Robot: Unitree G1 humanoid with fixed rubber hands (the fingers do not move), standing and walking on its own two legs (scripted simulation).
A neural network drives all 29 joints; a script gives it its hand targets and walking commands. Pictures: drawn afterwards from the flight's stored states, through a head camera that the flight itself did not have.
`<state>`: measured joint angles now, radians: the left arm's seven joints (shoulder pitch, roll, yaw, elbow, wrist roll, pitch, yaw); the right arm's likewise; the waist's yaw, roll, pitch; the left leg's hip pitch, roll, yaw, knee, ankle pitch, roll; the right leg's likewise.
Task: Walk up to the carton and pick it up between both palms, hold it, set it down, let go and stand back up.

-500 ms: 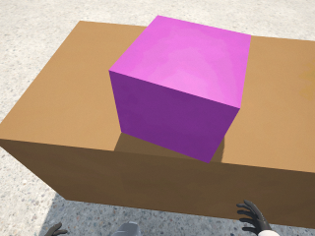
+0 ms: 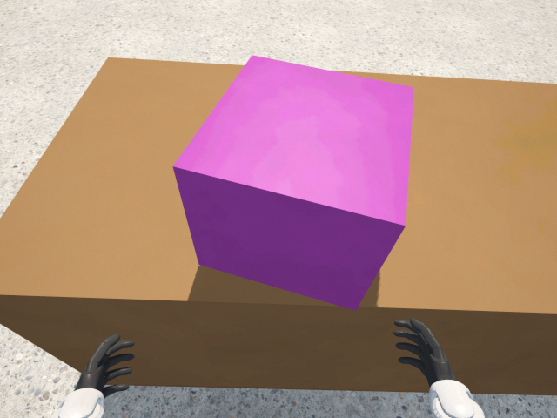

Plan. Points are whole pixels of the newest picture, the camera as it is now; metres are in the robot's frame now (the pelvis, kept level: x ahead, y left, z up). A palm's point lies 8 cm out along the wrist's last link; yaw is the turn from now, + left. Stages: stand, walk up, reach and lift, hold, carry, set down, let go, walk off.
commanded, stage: reach and lift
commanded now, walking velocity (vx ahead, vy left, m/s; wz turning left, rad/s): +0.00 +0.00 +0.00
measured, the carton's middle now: (302, 179) +0.48 +0.00 +0.04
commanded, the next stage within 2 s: none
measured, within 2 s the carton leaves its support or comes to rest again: neither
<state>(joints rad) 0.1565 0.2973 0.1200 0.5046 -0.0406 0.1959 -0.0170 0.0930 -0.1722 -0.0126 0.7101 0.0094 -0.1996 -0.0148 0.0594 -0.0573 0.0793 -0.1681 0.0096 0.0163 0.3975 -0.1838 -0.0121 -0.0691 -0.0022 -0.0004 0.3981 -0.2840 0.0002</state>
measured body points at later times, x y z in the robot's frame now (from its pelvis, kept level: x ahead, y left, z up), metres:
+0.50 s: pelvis +0.01 +0.01 +0.00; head +0.00 +0.03 +0.45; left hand +0.18 +0.28 -0.04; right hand +0.20 -0.21 -0.03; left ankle +0.02 +0.12 -0.74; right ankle -0.04 -0.11 -0.74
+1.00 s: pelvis -0.02 +0.02 +0.00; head -0.03 +0.04 +0.45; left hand +0.17 +0.30 +0.00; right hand +0.17 -0.18 +0.00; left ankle +0.02 +0.12 -0.74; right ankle -0.04 -0.11 -0.74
